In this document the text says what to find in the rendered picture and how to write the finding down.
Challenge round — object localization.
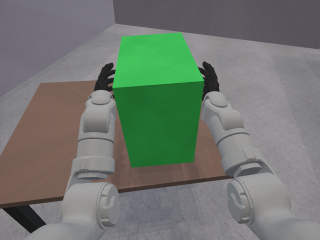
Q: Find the robot left hand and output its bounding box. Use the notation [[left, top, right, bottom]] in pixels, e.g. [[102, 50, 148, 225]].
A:
[[94, 62, 116, 99]]

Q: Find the robot left upper arm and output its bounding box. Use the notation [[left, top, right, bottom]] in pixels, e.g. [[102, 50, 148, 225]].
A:
[[23, 182, 121, 240]]

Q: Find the carton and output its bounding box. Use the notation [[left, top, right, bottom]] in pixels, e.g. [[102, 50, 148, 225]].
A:
[[112, 32, 205, 168]]

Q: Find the robot right forearm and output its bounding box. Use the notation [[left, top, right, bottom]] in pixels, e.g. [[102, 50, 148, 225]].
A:
[[200, 91, 291, 209]]

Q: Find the robot right upper arm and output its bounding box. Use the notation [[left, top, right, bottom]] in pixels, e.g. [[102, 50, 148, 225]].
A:
[[226, 172, 320, 240]]

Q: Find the table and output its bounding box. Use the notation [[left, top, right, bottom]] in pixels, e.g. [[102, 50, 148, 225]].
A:
[[0, 80, 234, 233]]

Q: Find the robot left forearm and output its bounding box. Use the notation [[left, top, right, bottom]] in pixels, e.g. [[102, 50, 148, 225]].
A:
[[61, 90, 116, 219]]

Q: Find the robot right hand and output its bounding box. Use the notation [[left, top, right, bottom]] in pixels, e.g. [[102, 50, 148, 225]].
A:
[[198, 61, 220, 101]]

